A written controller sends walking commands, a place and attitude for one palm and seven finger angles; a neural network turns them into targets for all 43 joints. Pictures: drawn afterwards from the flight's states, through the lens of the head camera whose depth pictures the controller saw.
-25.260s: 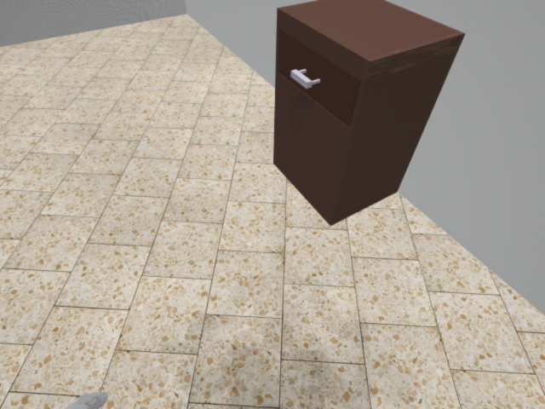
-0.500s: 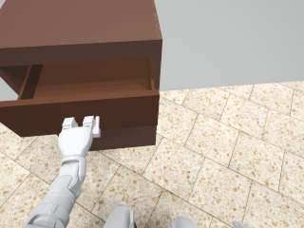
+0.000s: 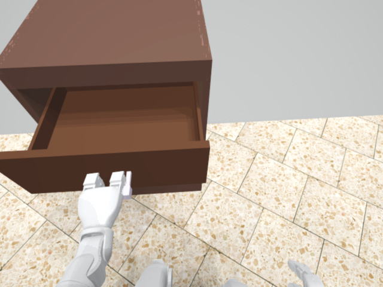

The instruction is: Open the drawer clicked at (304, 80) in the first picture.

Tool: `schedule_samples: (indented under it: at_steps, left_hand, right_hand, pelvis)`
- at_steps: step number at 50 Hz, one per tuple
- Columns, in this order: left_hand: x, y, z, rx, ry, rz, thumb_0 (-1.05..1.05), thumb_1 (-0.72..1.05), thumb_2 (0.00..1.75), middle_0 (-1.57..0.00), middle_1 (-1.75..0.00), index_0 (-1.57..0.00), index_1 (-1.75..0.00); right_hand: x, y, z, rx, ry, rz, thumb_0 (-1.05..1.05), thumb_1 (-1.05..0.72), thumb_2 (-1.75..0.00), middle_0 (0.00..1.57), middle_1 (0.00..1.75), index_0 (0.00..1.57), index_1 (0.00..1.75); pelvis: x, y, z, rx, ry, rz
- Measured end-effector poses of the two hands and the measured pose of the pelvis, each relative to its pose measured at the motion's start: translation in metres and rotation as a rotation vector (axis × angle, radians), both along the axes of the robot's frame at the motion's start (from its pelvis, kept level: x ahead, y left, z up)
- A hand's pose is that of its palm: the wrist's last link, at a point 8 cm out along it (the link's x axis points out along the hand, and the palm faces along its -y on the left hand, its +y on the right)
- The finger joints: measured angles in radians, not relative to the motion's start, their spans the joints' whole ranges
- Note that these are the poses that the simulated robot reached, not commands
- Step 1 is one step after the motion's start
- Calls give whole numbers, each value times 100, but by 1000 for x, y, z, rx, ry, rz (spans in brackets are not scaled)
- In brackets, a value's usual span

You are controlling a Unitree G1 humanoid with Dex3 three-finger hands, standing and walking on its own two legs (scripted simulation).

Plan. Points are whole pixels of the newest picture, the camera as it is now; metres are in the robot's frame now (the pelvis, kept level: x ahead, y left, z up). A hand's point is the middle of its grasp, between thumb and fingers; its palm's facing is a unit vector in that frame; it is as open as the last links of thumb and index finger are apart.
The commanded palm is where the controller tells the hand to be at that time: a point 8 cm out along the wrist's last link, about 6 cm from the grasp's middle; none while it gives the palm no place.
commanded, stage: pull the drawer open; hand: left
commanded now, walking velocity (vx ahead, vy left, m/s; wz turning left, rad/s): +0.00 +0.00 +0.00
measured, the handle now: (109, 185) +0.35 +0.22 -0.04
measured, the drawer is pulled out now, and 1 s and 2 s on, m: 0.21 0.30 0.28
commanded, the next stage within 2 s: open the thumb to release the handle in 0.82 s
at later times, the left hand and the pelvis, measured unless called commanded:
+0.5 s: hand (106, 239) +0.23 +0.20 -0.06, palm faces -0.03 -0.07 -1.00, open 5.7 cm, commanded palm +0.20 +0.20 -0.02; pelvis -0.01 -0.01 -0.01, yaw +1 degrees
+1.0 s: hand (105, 249) +0.21 +0.20 -0.06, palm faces -0.01 -0.07 -1.00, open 5.7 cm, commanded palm +0.19 +0.20 -0.02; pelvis -0.01 -0.02 -0.02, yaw +1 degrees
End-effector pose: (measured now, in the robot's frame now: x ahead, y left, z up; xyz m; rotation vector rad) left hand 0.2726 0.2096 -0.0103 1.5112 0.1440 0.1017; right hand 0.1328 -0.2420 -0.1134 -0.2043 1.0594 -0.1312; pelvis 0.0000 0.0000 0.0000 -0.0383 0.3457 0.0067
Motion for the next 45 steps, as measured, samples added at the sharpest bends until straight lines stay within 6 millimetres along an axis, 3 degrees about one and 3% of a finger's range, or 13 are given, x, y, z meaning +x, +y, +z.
schedule_samples:
  at_steps: [18, 34, 45]
  left_hand:
    - [-48, -6, 0, -6, 1, 12, 1, 69, 81, -28, -135, -41, -135]
    - [-86, -10, 1, -21, 7, 22, 2, 69, 80, -27, -135, -42, -134]
    - [-86, -10, 2, -34, 19, 22, 3, 70, 76, -25, -135, -42, -133]
  right_hand:
    - [30, 6, 3, 15, -89, 63, 1, -91, -90, 20, 30, 20, 30]
    - [38, 4, 2, 23, -131, 91, 1, -91, -90, 20, 30, 20, 30]
    - [44, 1, 2, 40, -171, 88, 1, -91, -90, 20, 30, 20, 30]
  pelvis:
    - [-4, -6, -4, 6, -27, 10]
    - [-8, -13, -10, 12, -35, 8]
    - [-6, -17, -15, 18, -27, -7]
